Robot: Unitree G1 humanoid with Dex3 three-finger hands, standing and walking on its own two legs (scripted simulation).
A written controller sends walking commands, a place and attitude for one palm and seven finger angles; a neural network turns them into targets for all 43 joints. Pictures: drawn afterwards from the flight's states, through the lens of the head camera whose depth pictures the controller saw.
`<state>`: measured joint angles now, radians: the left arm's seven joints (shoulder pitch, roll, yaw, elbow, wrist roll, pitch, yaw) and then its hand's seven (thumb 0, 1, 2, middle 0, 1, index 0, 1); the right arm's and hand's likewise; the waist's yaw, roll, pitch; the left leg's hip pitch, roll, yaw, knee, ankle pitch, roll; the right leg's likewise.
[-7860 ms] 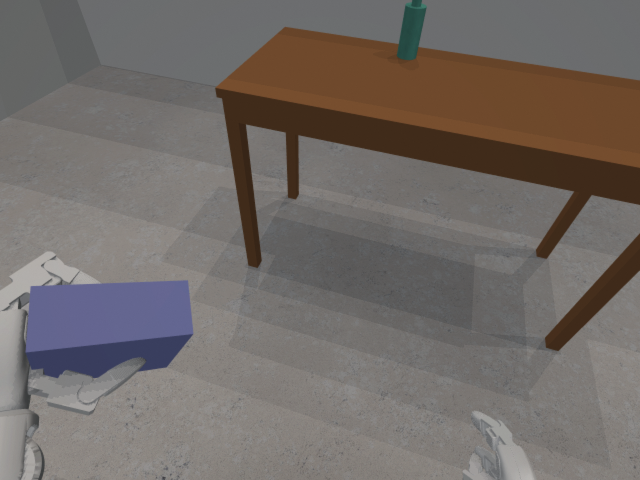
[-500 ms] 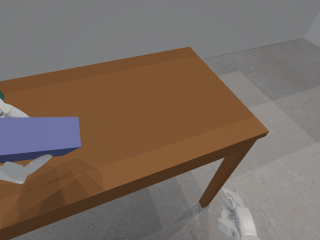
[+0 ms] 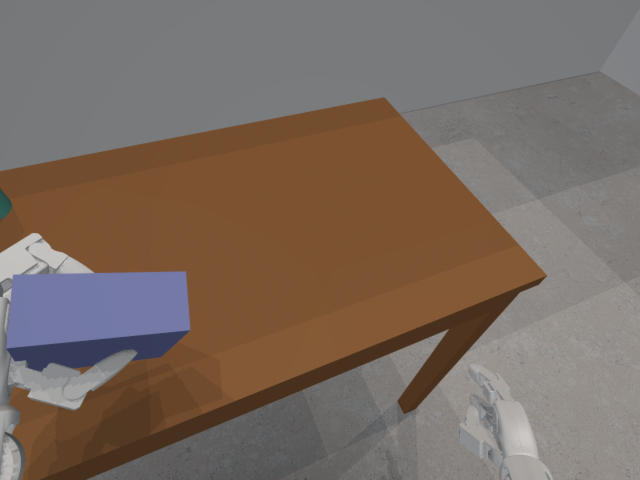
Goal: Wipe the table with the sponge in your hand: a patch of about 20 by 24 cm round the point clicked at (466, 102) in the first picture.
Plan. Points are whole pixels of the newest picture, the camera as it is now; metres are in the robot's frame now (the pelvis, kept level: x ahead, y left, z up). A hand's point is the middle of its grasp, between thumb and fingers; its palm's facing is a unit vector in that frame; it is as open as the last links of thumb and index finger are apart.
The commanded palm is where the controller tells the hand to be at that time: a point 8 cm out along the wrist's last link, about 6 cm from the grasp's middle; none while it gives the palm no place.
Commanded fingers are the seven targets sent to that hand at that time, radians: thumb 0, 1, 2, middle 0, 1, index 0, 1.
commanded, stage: come to a stop and stand still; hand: left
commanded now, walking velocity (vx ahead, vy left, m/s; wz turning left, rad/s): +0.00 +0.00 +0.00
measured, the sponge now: (126, 322) +0.23 +0.20 +0.14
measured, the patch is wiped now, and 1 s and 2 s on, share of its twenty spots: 0.00 0.00 0.00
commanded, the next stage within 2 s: look again from close up in 0.30 s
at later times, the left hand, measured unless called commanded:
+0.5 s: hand out of the picture +0.23 +0.31 +0.18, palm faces +0.46 -0.77 -0.44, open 9.5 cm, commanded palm +0.14 +0.30 +0.18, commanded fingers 0.00 0.10 1.30 -1.20 -1.60 -1.20 -1.60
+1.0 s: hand (10, 299) +0.23 +0.29 +0.17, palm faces +0.38 -0.85 -0.35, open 9.5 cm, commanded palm +0.16 +0.32 +0.18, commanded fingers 0.00 0.10 1.30 -1.20 -1.60 -1.20 -1.60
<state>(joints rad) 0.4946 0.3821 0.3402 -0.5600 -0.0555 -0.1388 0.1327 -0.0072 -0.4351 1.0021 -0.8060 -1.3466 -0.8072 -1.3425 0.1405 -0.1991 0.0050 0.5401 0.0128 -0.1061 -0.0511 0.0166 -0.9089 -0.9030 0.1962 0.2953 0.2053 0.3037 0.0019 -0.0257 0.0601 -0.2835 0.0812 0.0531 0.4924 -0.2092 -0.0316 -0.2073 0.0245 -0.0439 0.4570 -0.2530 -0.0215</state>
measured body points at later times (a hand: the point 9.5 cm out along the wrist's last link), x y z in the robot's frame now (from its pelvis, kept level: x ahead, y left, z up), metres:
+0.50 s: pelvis -0.02 +0.02 +0.00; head +0.02 +0.05 +0.45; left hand +0.20 +0.35 +0.20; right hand +0.16 -0.20 -0.08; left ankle +0.03 +0.14 -0.74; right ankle -0.01 -0.10 -0.74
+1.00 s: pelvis +0.00 +0.04 +0.00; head +0.04 +0.07 +0.45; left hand +0.20 +0.33 +0.19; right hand +0.21 -0.15 -0.06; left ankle +0.03 +0.14 -0.74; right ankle -0.01 -0.10 -0.74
